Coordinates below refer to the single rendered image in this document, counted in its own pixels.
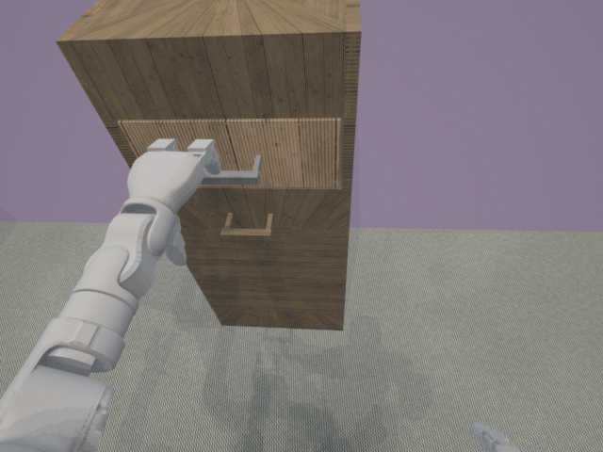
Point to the robot left upper arm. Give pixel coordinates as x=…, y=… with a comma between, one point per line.
x=56, y=411

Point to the drawer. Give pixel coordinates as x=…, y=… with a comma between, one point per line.
x=295, y=152

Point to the cabinet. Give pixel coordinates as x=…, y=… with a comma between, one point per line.
x=239, y=59

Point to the left robot hand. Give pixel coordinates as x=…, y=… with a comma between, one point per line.
x=171, y=177

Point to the handle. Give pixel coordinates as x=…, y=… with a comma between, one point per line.
x=246, y=234
x=235, y=177

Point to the right robot hand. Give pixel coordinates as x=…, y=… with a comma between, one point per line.
x=493, y=440

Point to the robot left forearm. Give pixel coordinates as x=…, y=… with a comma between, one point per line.
x=88, y=334

